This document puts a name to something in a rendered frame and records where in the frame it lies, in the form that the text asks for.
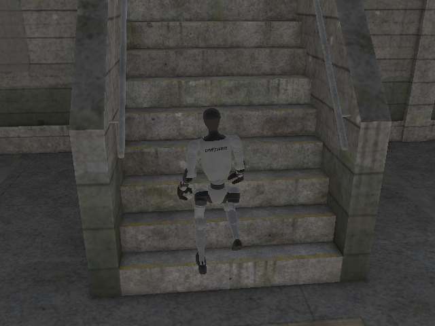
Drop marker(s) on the left robot foot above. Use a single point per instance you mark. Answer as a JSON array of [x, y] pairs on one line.
[[202, 268]]

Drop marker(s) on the right robot foot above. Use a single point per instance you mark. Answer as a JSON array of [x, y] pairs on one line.
[[237, 245]]

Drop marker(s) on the robot right hand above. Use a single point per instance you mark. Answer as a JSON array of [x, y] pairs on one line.
[[233, 175]]

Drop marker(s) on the robot left hand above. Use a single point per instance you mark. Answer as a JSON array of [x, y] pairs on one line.
[[180, 193]]

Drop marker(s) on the right robot upper arm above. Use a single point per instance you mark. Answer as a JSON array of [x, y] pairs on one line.
[[238, 151]]

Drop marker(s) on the left robot upper arm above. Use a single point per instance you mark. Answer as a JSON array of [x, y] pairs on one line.
[[193, 147]]

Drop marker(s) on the left robot forearm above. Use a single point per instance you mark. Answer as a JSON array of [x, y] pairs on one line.
[[185, 181]]

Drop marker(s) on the right robot forearm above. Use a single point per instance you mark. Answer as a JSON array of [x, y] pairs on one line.
[[240, 173]]

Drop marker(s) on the robot foot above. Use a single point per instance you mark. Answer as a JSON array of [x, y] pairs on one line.
[[237, 245], [202, 268]]

